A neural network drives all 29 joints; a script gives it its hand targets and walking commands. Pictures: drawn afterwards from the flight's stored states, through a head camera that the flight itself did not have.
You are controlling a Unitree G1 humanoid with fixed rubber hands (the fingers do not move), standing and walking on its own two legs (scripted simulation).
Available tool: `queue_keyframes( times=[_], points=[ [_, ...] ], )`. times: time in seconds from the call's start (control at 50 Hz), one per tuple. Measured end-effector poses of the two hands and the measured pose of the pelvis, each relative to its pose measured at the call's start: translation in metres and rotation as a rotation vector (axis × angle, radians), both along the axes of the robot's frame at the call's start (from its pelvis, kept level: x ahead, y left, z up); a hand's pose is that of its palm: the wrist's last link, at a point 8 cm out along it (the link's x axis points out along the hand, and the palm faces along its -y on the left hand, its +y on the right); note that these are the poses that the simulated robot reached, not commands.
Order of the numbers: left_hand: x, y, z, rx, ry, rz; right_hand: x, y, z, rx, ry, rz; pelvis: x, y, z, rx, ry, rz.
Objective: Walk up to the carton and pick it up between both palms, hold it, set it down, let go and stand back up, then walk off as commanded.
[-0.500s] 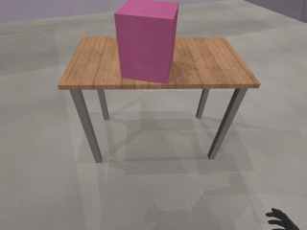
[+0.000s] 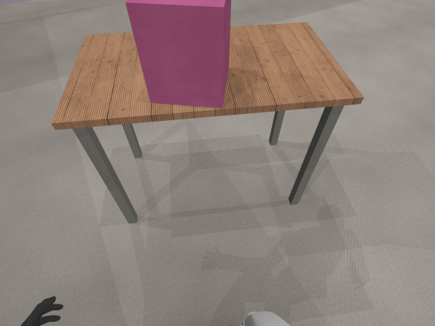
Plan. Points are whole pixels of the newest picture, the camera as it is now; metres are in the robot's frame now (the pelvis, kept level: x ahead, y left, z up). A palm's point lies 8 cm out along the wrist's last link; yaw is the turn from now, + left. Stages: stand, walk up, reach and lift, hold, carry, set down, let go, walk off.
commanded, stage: walk off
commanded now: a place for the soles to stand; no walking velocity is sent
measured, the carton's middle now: (188, 42) +0.81 +0.06 +0.09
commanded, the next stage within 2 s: none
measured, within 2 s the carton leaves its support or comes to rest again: neither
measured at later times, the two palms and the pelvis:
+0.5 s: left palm out of the picture +0.08 +0.33 -0.10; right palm out of the picture +0.10 -0.30 -0.08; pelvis +0.00 +0.00 +0.00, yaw +0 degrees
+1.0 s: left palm out of the picture +0.08 +0.34 -0.10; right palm out of the picture +0.05 -0.29 -0.08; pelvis -0.02 +0.02 -0.01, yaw +0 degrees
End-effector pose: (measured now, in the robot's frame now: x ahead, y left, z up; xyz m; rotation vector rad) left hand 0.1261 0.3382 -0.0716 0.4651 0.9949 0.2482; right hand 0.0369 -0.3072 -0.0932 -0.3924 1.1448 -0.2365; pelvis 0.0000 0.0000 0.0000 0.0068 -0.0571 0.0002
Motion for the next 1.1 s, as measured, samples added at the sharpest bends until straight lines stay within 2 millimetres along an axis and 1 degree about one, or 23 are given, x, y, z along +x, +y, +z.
queue_keyframes(
  times=[0.06,0.12,0.16,0.22,0.26,0.3,0.38,0.44,0.5,0.54,0.6,0.66,0.7,0.78,0.84,0.9,0.96,1.04,1.1],
  points=[
    [0.017,-0.009,-0.002,-0.004,-0.029,-0.025,0.009,-0.010,0.000,-0.003,-0.018,0.008,0.005,-0.008,-0.005,-0.001,0.003,-0.013],
    [0.018,-0.022,-0.007,-0.028,-0.055,-0.027,0.026,-0.021,0.003,-0.022,-0.055,0.013,0.008,-0.010,-0.007,-0.028,-0.012,0.000],
    [0.014,-0.030,-0.011,-0.053,-0.062,-0.018,0.040,-0.026,0.007,-0.038,-0.090,0.011,0.012,-0.009,-0.007,-0.031,-0.019,0.004],
    [0.002,-0.039,-0.020,-0.091,-0.047,0.008,0.062,-0.024,0.015,-0.053,-0.146,0.026,0.014,-0.005,-0.007,-0.033,-0.023,0.010],
    [-0.006,-0.040,-0.028,-0.112,-0.025,0.017,0.073,-0.019,0.020,-0.058,-0.181,0.044,0.014,-0.001,-0.008,-0.039,-0.018,0.014],
    [-0.013,-0.036,-0.036,-0.125,-0.009,0.027,0.079,-0.012,0.021,-0.063,-0.204,0.057,0.012,0.005,-0.011,-0.040,-0.014,0.023],
    [-0.026,-0.021,-0.041,-0.117,0.032,0.060,0.071,0.001,0.020,-0.048,-0.183,0.071,0.006,0.009,-0.010,-0.004,-0.030,0.000],
    [-0.038,-0.011,-0.037,-0.097,0.065,0.069,0.064,0.007,0.020,-0.037,-0.142,0.081,0.003,0.006,-0.005,-0.011,-0.026,0.004],
    [-0.050,-0.006,-0.031,-0.072,0.103,0.068,0.060,0.007,0.018,-0.020,-0.119,0.080,0.001,0.000,-0.001,-0.016,-0.011,-0.006],
    [-0.057,-0.005,-0.027,-0.055,0.120,0.072,0.060,0.002,0.016,-0.010,-0.112,0.080,0.001,-0.005,0.000,-0.015,-0.003,-0.014],
    [-0.067,-0.010,-0.023,-0.033,0.107,0.086,0.062,-0.013,0.011,-0.011,-0.116,0.084,0.000,-0.012,-0.004,-0.028,-0.005,-0.014],
    [-0.076,-0.020,-0.021,-0.036,0.091,0.095,0.065,-0.026,0.011,-0.028,-0.129,0.064,0.000,-0.012,-0.005,-0.037,-0.019,-0.003],
    [-0.079,-0.028,-0.021,-0.049,0.089,0.099,0.068,-0.029,0.012,-0.031,-0.151,0.053,-0.001,-0.010,-0.004,-0.034,-0.024,-0.002],
    [-0.075,-0.040,-0.024,-0.089,0.070,0.092,0.069,-0.022,0.014,-0.025,-0.181,0.054,-0.004,-0.005,-0.002,-0.024,-0.017,0.004],
    [-0.066,-0.040,-0.027,-0.110,0.042,0.073,0.063,-0.011,0.016,-0.022,-0.187,0.060,-0.007,0.001,-0.003,-0.023,-0.010,0.010],
    [-0.054,-0.029,-0.030,-0.116,0.010,0.052,0.051,0.001,0.014,-0.027,-0.176,0.058,-0.012,0.012,-0.007,-0.031,-0.001,0.022],
    [-0.045,-0.012,-0.030,-0.107,-0.007,0.042,0.027,0.012,0.009,-0.027,-0.139,0.043,-0.020,0.020,-0.009,-0.005,-0.019,0.006],
    [-0.040,0.008,-0.022,-0.074,0.008,0.033,-0.005,0.020,0.011,-0.021,-0.065,0.018,-0.026,0.019,-0.002,-0.008,-0.024,0.010],
    [-0.043,0.015,-0.017,-0.053,0.035,0.017,-0.015,0.019,0.013,-0.021,-0.037,0.006,-0.028,0.016,0.002,-0.012,-0.013,-0.001]
  ],
)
